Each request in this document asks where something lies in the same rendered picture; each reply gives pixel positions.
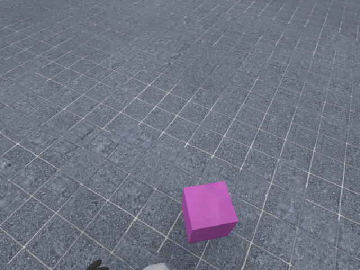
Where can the carton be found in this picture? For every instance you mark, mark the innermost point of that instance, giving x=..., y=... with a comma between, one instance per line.
x=208, y=211

